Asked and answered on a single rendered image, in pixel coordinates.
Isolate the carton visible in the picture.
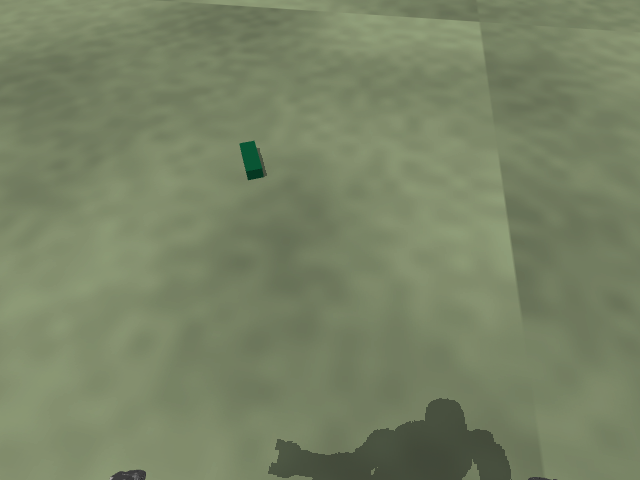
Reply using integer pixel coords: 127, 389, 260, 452
239, 141, 264, 180

